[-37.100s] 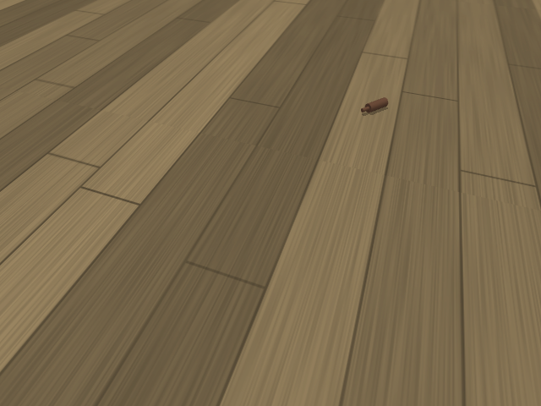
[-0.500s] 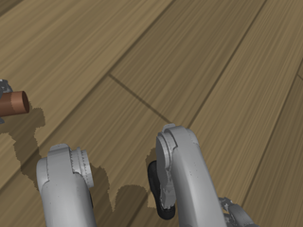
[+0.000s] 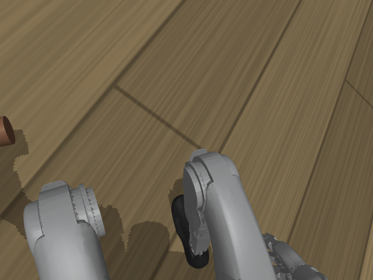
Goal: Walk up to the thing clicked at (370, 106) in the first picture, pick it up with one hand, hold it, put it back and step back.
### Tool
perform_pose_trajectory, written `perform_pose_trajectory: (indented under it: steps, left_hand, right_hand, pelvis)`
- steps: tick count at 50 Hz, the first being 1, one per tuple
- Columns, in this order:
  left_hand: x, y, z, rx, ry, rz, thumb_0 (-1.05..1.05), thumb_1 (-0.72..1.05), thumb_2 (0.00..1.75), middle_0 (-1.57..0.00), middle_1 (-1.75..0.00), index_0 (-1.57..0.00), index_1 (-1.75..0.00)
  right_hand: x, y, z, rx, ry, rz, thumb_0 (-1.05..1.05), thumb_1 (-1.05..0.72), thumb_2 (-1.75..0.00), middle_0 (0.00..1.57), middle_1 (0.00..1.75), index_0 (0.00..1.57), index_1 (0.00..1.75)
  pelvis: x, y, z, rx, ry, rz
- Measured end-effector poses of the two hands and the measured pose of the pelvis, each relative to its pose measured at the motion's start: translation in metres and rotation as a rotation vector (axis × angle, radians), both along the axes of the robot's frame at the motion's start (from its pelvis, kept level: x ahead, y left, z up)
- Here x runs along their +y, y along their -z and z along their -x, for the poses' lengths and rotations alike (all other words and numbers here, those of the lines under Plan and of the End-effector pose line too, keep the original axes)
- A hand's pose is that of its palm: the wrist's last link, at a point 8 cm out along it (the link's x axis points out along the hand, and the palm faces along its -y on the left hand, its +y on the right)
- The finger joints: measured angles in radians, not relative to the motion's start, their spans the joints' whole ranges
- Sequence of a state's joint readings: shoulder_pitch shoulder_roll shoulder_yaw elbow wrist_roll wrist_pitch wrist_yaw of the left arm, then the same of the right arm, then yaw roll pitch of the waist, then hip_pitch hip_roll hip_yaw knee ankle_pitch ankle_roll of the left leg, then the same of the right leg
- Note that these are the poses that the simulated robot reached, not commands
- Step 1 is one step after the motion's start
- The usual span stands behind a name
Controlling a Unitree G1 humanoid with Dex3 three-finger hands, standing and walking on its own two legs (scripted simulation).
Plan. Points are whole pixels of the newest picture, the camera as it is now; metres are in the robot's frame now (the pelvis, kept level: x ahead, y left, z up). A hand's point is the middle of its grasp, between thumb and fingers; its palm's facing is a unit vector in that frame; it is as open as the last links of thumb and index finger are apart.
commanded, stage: rest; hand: left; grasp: from above
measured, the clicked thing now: out of the picture +0.41 +0.38 -0.23
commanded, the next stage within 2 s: open in 0.88 s
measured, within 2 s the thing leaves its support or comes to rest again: rests again in 0.54 s
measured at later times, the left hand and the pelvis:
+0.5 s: hand out of the picture +0.41 +0.34 -0.24, palm faces -0.47 -0.14 -0.87, open 8.9 cm; pelvis +0.00 +0.00 +0.00, yaw -2 degrees
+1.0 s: hand out of the picture +0.41 +0.34 -0.25, palm faces -0.46 -0.14 -0.88, open 8.9 cm; pelvis +0.00 +0.01 -0.01, yaw -3 degrees
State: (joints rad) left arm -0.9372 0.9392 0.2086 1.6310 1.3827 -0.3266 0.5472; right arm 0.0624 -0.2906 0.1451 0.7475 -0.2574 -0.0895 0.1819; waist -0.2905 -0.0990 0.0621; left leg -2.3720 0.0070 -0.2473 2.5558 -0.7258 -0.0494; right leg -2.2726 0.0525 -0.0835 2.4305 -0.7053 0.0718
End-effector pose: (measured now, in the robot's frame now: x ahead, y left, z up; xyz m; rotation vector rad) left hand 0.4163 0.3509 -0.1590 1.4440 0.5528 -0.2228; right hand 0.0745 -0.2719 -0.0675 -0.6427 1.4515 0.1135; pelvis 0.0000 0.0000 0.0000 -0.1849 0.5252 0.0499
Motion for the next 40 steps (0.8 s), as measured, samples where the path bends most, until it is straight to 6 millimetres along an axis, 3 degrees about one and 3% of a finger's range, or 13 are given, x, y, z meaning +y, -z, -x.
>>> perform_pose_trajectory:
  steps: [40]
  left_hand:
    - [-0.005, 0.028, -0.004, -0.008, 0.003, 0.008, 0.00, 0.14, 0.44, -0.77, -0.51, -0.80, -0.48]
  right_hand:
    - [0.014, -0.009, -0.002, 0.015, -0.115, -0.031, 0.00, -0.91, -0.90, 0.20, 0.30, 0.20, 0.30]
  pelvis:
    - [0.007, 0.005, 0.000, -0.041, 0.017, 0.039]
